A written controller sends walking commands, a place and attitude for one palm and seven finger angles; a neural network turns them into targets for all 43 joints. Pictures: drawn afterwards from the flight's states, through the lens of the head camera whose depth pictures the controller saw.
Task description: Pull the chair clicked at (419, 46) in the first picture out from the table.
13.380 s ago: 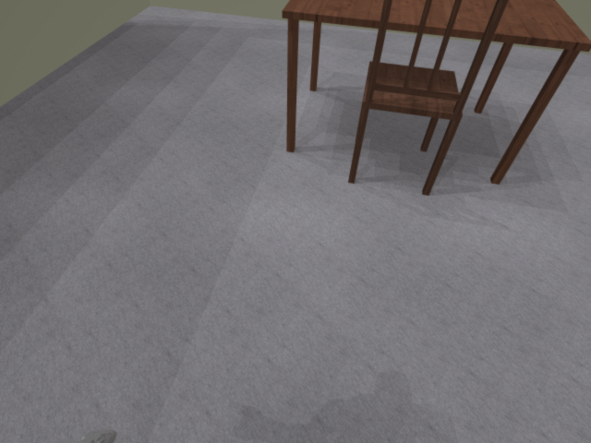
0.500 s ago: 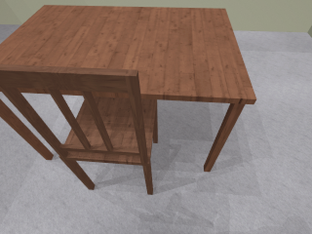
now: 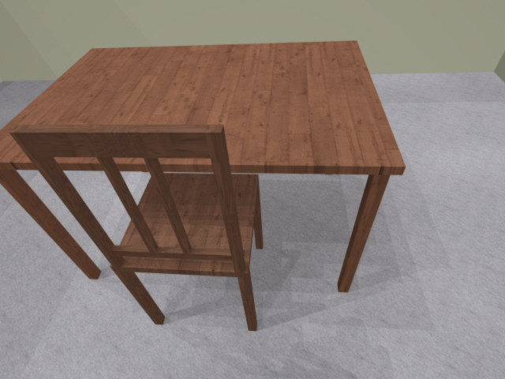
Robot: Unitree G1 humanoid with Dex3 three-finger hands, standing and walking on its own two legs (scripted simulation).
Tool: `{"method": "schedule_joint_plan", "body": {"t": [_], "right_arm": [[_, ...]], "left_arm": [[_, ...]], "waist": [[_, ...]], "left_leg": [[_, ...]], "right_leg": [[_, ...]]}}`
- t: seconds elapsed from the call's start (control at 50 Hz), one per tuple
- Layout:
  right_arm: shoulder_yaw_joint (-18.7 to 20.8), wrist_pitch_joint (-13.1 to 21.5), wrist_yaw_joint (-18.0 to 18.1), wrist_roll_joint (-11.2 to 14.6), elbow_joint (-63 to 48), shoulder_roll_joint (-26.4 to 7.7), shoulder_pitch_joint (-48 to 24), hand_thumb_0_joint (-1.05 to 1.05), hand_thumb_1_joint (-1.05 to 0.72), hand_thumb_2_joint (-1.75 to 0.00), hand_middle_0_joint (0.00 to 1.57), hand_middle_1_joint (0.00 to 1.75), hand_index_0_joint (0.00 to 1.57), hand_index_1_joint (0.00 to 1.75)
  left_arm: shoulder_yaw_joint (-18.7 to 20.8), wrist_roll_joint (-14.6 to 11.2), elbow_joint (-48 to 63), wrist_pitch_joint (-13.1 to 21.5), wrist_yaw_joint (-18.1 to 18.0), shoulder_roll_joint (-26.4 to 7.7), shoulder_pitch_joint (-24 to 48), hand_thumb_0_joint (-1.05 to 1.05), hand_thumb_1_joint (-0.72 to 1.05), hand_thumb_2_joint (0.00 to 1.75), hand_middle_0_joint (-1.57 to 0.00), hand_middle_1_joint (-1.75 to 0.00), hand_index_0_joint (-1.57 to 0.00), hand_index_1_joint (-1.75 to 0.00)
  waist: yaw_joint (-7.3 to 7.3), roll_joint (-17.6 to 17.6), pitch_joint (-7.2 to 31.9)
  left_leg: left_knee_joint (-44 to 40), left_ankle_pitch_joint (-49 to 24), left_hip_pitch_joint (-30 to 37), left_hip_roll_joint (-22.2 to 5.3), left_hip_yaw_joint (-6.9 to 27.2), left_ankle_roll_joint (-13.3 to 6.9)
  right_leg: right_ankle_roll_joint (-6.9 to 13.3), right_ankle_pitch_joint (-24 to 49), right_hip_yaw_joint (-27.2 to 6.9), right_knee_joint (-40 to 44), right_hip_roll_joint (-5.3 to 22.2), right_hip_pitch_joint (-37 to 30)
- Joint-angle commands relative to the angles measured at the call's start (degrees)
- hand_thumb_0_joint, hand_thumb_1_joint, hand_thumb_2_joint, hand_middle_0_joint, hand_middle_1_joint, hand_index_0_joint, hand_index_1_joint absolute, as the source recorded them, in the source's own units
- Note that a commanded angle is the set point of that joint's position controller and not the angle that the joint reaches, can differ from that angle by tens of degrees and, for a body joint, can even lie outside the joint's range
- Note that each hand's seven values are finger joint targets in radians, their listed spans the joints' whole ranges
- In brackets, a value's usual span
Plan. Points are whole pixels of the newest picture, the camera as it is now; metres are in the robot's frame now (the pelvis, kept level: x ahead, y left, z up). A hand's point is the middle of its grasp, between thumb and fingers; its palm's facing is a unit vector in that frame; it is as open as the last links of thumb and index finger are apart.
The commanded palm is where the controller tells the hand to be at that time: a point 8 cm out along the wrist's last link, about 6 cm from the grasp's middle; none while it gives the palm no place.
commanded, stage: come to a stop and stand still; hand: left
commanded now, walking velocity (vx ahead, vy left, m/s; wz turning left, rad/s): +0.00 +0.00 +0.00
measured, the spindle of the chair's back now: (132, 209) +0.48 +0.33 -0.05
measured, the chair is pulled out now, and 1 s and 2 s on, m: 0.00 0.00 0.00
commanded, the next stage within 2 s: look again from close up in 0.04 s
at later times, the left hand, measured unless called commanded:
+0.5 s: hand out of the picture +0.02 +0.16 -0.16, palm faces +0.02 -0.97 -0.24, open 7.3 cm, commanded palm none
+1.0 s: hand out of the picture +0.02 +0.15 -0.17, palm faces +0.05 -0.98 -0.21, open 7.3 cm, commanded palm +0.12 +0.20 -0.07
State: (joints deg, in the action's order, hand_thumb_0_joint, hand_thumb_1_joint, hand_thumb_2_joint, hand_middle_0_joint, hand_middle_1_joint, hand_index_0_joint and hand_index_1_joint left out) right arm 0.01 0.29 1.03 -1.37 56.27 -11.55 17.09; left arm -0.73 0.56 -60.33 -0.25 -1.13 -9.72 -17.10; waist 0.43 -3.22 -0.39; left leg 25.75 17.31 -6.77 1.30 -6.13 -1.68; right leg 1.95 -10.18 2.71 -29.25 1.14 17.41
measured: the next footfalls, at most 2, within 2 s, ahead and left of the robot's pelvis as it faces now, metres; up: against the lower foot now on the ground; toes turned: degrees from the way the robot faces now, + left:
none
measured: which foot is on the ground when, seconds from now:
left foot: down 0.00-1.00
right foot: down 0.00-1.00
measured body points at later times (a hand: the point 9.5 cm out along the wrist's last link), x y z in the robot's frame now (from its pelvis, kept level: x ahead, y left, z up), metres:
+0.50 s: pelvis +0.01 -0.02 +0.00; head +0.03 -0.05 +0.45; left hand +0.02 +0.21 -0.14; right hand -0.04 -0.22 -0.17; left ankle -0.03 +0.10 -0.74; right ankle +0.06 -0.10 -0.74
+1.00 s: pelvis +0.03 -0.03 +0.00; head +0.04 -0.04 +0.45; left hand +0.02 +0.20 -0.15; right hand +0.01 -0.24 -0.16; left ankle -0.03 +0.10 -0.74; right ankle +0.06 -0.10 -0.74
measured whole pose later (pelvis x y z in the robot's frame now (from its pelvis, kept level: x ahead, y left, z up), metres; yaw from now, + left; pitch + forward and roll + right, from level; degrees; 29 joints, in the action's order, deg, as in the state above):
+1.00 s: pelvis +0.03 -0.03 +0.00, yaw +1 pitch -1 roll +1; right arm -0.7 1.4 2.1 -1.1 65.2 -8.2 18.2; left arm -0.4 0.4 -65.5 1.3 -1.6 -8.0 -15.5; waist 0.2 -1.5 -2.2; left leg 22.0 17.1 -4.1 -1.2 -4.0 0.8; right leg 4.0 -10.8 5.1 -25.4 -1.3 14.1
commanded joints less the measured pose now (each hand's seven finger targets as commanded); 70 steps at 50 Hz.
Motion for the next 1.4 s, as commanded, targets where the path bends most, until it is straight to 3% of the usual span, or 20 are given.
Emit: {"method": "schedule_joint_plan", "body": {"t": [0.0,0.3,0.54,0.72,0.96,0.98,1.0,1.02,1.04,1.08,1.1,1.12,1.14,1.18,1.2,1.22,1.24,1.26,1.3,1.38], "right_arm": [[0.21,1.17,0.06,0.3,0.11,-4.17,4.52,0.0,-0.9,-0.9,0.2,0.3,0.2,0.3],[-0.75,1.43,0.49,0.35,7.61,-0.92,8.48,0.0,-0.9,-0.9,0.2,0.3,0.2,0.3],[-0.62,1.69,0.95,0.51,8.94,-0.44,8.46,0.0,-0.9,-0.9,0.2,0.3,0.2,0.3],[-0.35,1.14,0.86,0.42,8.75,-0.22,7.94,0.0,-0.9,-0.9,0.2,0.3,0.2,0.3],[-0.25,1.73,1.23,0.53,8.78,-0.57,7.19,0.0,-0.9,-0.9,0.2,0.3,0.2,0.3],[1.08,1.74,0.59,1.29,5.26,-3.33,-0.43,0.0,-0.9,-0.9,0.2,0.3,0.2,0.3],[3.81,9.06,6.5,1.3,-12.99,-13.48,-6.07,0.0,-0.9,-0.9,0.2,0.3,0.2,0.3],[0.63,15.11,6.92,1.74,-14.09,-9.81,-7.4,0.0,-0.9,-0.9,0.2,0.3,0.2,0.3],[0.23,17.67,5.35,2.63,-13.53,-7.22,-5.48,0.0,-0.9,-0.9,0.2,0.3,0.2,0.3],[1.26,20.59,4.68,3.53,-16.57,-11.06,-5.76,0.0,-0.9,-0.9,0.2,0.3,0.2,0.3],[1.75,21.05,4.04,2.96,-17.46,-10.77,-5.22,0.0,-0.9,-0.9,0.2,0.3,0.2,0.3],[2.52,21.67,2.64,2.48,-18.76,-11.55,-3.86,0.0,-0.9,-0.9,0.2,0.3,0.2,0.3],[3.52,22.12,1.51,1.98,-21.17,-11.3,-4.64,0.0,-0.9,-0.9,0.2,0.3,0.2,0.3],[4.2,22.4,-1.02,1.51,-25.18,-10.6,-6.75,0.0,-0.9,-0.9,0.2,0.3,0.2,0.3],[4.89,21.85,-2.68,1.68,-26.44,-10.57,-6.34,0.0,-0.9,-0.9,0.2,0.3,0.2,0.3],[5.01,21.33,-3.87,1.48,-28.02,-10.39,-7.82,0.0,-0.9,-0.9,0.2,0.3,0.2,0.3],[5.27,20.67,-4.88,1.11,-29.54,-10.61,-9.88,0.0,-0.9,-0.9,0.2,0.3,0.2,0.3],[5.77,19.46,-5.35,1.44,-30.62,-10.63,-10.42,0.0,-0.9,-0.9,0.2,0.3,0.2,0.3],[5.87,16.44,-5.28,2.09,-34.69,-11.17,-11.97,0.0,-0.9,-0.9,0.2,0.3,0.2,0.3],[4.89,14.15,-2.9,2.96,-40.5,-9.87,-11.42,0.0,-0.9,-0.9,0.2,0.3,0.2,0.3]], "left_arm": [[1.57,-0.1,2.55,1.9,-0.52,-7.04,0.78,0.0,0.9,0.9,-0.2,-0.3,-0.2,-0.3],[1.35,-0.47,-2.0,2.47,-0.8,-5.28,-0.06,0.0,0.9,0.9,-0.2,-0.3,-0.2,-0.3],[1.23,-0.41,-3.05,2.69,-1.03,-4.48,-0.39,0.0,0.9,0.9,-0.2,-0.3,-0.2,-0.3],[1.45,-0.17,-2.88,2.42,-0.95,-4.47,-0.6,0.0,0.9,0.9,-0.2,-0.3,-0.2,-0.3],[1.62,-0.22,-3.39,2.75,-0.97,-4.61,-1.28,0.0,0.9,0.9,-0.2,-0.3,-0.2,-0.3],[2.18,0.08,-5.56,2.9,-3.27,-5.97,-8.39,0.0,0.9,0.9,-0.2,-0.3,-0.2,-0.3],[13.3,-12.11,72.08,13.36,-2.38,-25.76,31.17,0.0,0.88,0.89,-0.2,-0.3,-0.2,-0.3],[5.04,-8.49,67.77,11.43,-4.07,-14.08,17.43,0.0,0.85,0.88,-0.2,-0.29,-0.2,-0.29],[-0.19,-8.47,51.05,5.64,-4.64,-0.1,-1.17,0.0,0.83,0.87,-0.19,-0.29,-0.19,-0.29],[0.06,-11.41,59.6,9.64,-2.49,-2.0,5.65,0.0,0.78,0.85,-0.19,-0.28,-0.19,-0.28],[-0.05,-11.24,51.45,10.97,-0.96,0.12,1.44,0.0,0.76,0.84,-0.19,-0.28,-0.19,-0.28],[0.97,-12.25,49.31,14.37,1.41,0.28,2.33,0.0,0.74,0.83,-0.18,-0.27,-0.18,-0.27],[2.67,-13.16,48.27,18.67,4.1,0.71,-2.73,0.0,0.71,0.82,-0.18,-0.27,-0.18,-0.27],[5.01,-15.53,45.89,27.62,10.77,2.54,-15.09,0.0,0.67,0.8,-0.18,-0.26,-0.18,-0.26],[7.61,-15.65,44.96,31.94,14.4,0.97,-19.29,0.0,0.64,0.79,-0.17,-0.26,-0.17,-0.26],[7.6,-15.59,47.31,36.63,18.0,0.65,-20.39,0.0,0.62,0.78,-0.17,-0.26,-0.17,-0.26],[7.08,-14.05,49.29,40.93,21.2,-1.48,-17.47,0.0,0.6,0.77,-0.17,-0.25,-0.17,-0.25],[9.8,-13.04,48.15,41.65,22.38,-4.02,-18.46,0.0,0.57,0.76,-0.17,-0.25,-0.17,-0.25],[10.81,-13.57,52.47,37.67,23.14,-5.67,-16.79,0.0,0.53,0.74,-0.16,-0.24,-0.16,-0.24],[8.94,-14.99,70.99,31.35,18.23,-5.43,-6.03,0.0,0.43,0.7,-0.15,-0.23,-0.15,-0.23]], "waist": [[-1.27,5.12,-4.63],[-0.89,3.72,-4.25],[-0.92,2.97,-3.81],[-1.21,4.44,-5.5],[-0.82,3.53,-3.34],[2.98,8.22,-2.72],[-3.95,-8.25,17.69],[-0.74,-13.15,21.93],[-0.28,-2.37,11.37],[-2.39,10.02,4.19],[-3.57,15.27,-3.26],[-3.53,18.98,-2.79],[-1.61,19.81,0.91],[2.24,17.38,6.84],[3.84,11.67,10.64],[4.18,7.28,12.87],[2.86,6.62,12.58],[3.95,7.64,14.13],[4.58,7.4,13.84],[1.93,1.85,16.67]], "left_leg": [[-8.61,3.13,-7.31,-6.34,7.44,-0.98],[-7.92,-0.75,-7.02,-6.28,6.47,0.06],[-8.02,-4.69,-5.48,-7.03,6.14,0.45],[-7.64,-1.45,-4.88,-6.36,5.5,0.37],[-7.9,-5.62,-4.11,-7.01,5.68,0.65],[3.94,-0.87,-8.97,-8.43,1.73,2.04],[-1.07,-9.94,3.8,-0.94,4.02,1.07],[-1.84,-14.49,1.54,-1.18,1.66,0.68],[-3.81,-14.33,-4.72,-1.87,4.02,0.8],[0.11,-6.55,-9.57,-2.0,6.51,-0.42],[2.37,-1.74,-14.69,-1.76,6.69,-0.47],[6.42,1.2,-18.87,-0.81,7.13,-0.18],[10.05,2.6,-23.32,-0.58,7.04,0.45],[16.46,2.16,-31.07,0.39,6.23,1.87],[19.26,-1.16,-32.0,0.87,5.56,2.64],[22.7,-3.05,-33.69,1.35,4.89,3.08],[26.63,-2.75,-37.0,1.39,4.8,2.97],[29.15,-2.09,-40.77,1.48,4.34,2.38],[30.66,1.38,-44.5,1.82,3.81,1.56],[30.76,8.6,-44.84,0.77,5.46,0.8]], "right_leg": [[1.63,-9.3,-9.45,8.99,5.22,-2.17],[2.28,-4.88,-9.01,9.48,6.25,-5.51],[2.0,4.87,-8.0,7.9,5.98,-7.3],[1.66,-4.16,-9.1,11.49,5.71,-4.57],[1.64,6.89,-7.73,9.02,6.02,-8.26],[-3.32,27.25,-9.03,7.34,8.6,-10.65],[-2.73,20.62,-8.81,7.43,4.04,-13.03],[2.13,12.6,-7.95,3.98,4.38,-17.7],[1.81,7.99,-4.65,4.05,1.62,-12.67],[-0.86,-2.62,-3.49,4.31,1.47,-2.39],[-1.24,-9.9,-2.47,4.5,1.61,4.02],[-1.65,-14.44,-2.1,2.38,1.83,8.27],[-1.42,-16.83,-2.84,-1.04,2.14,9.21],[-0.3,-13.22,-3.53,-9.72,2.21,9.14],[0.77,-6.04,-4.02,-14.84,2.22,7.69],[1.31,-0.68,-4.02,-19.36,2.23,9.13],[1.4,1.11,-4.94,-22.57,2.3,12.79],[1.49,0.16,-5.62,-24.79,2.23,14.49],[1.5,-6.65,-6.46,-25.51,1.84,17.83],[0.93,-17.6,-5.3,-25.51,0.69,22.41]]}}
